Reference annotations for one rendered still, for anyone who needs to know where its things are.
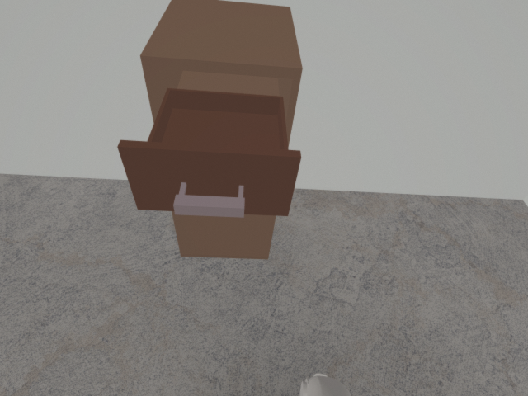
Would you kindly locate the cabinet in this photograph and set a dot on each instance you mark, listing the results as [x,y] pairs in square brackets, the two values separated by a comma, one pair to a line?
[223,46]

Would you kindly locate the drawer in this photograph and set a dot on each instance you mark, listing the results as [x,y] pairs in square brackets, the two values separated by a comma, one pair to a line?
[215,142]

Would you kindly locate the handle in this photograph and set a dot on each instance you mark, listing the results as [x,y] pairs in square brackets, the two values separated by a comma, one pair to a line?
[221,206]

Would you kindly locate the robot right thigh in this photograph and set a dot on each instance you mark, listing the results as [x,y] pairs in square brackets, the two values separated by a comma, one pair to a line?
[323,386]

